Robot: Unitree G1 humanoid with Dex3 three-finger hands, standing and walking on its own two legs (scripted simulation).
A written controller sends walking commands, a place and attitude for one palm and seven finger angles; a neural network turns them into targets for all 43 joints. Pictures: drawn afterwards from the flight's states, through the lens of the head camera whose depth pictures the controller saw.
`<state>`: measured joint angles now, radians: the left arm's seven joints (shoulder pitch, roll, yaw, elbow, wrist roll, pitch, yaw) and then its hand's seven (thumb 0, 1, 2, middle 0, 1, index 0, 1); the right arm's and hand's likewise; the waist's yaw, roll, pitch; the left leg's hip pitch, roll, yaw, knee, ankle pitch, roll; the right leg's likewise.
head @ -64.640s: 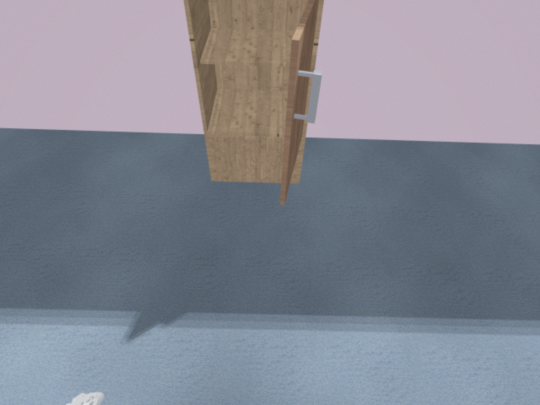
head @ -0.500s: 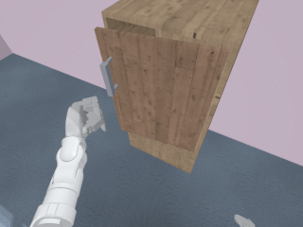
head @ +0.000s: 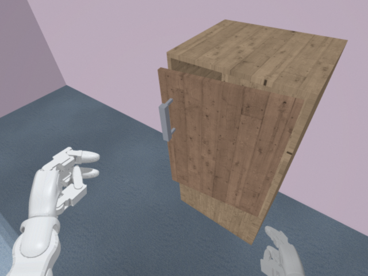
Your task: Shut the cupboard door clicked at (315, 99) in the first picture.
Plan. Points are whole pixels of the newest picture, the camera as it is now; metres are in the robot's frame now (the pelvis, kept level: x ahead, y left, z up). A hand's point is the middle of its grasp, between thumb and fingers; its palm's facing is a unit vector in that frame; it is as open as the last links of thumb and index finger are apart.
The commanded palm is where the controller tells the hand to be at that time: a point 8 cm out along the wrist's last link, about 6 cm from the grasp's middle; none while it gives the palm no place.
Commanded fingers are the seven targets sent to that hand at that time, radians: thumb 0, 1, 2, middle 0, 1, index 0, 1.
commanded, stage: draw the hand back to the body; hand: left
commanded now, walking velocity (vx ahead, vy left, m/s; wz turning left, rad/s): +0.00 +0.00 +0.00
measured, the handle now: (168, 119) +0.62 +0.13 -0.02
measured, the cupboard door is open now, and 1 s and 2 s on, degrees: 8 8 8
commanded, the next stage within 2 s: step back with the hand held close in 0.60 s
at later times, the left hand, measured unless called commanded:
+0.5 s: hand (39, 203) +0.18 +0.26 +0.16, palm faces +0.47 -0.79 -0.39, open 7.4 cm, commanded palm +0.13 +0.30 +0.17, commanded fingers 0.00 0.90 0.90 -0.20 -0.30 -0.20 -0.30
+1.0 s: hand (31, 204) +0.18 +0.28 +0.15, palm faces +0.41 -0.77 -0.48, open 7.5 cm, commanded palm +0.12 +0.31 +0.17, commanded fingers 0.00 0.90 0.90 -0.20 -0.30 -0.20 -0.30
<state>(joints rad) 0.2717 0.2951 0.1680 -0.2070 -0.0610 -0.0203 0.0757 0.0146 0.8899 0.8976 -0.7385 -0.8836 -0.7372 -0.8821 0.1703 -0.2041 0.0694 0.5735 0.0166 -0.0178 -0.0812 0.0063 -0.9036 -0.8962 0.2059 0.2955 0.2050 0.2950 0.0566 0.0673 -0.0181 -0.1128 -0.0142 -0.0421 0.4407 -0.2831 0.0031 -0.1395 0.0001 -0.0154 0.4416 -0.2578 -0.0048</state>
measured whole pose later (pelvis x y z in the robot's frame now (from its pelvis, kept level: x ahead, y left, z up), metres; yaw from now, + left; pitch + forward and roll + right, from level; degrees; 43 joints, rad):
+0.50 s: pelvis -0.01 +0.00 +0.00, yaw +0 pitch -4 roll +0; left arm 0.44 0.33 0.34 -0.35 -0.06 -0.07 0.11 0.01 0.89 0.90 -0.22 -0.32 -0.22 -0.32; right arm 0.21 -0.23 0.02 0.64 0.01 -0.10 -0.09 0.01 -0.90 -0.90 0.20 0.30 0.20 0.29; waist 0.07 0.07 -0.01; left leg -0.09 -0.01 -0.04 0.44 -0.27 0.00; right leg -0.13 0.00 -0.01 0.44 -0.25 -0.01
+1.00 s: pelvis -0.02 +0.01 +0.00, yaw -1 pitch +1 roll +0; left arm 0.54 0.38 0.39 -0.39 -0.06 -0.16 0.12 0.01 0.88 0.90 -0.21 -0.30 -0.21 -0.30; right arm 0.20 -0.26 -0.02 0.60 0.02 -0.01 -0.09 0.01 -0.90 -0.90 0.21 0.30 0.20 0.29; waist 0.01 0.06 -0.03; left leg -0.24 -0.03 -0.03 0.49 -0.27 0.02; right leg -0.26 -0.01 0.00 0.47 -0.23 0.02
